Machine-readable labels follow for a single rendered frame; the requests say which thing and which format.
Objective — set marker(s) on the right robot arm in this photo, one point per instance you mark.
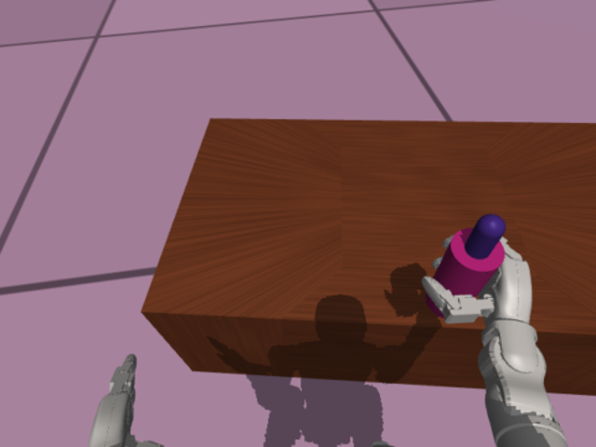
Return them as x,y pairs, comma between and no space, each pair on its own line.
517,403

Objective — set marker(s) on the bottle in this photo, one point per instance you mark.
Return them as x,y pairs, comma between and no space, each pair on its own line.
471,259

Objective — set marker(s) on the left robot hand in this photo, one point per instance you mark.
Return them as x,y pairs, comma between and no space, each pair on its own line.
113,419

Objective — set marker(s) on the right robot hand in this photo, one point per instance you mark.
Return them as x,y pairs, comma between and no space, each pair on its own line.
507,294

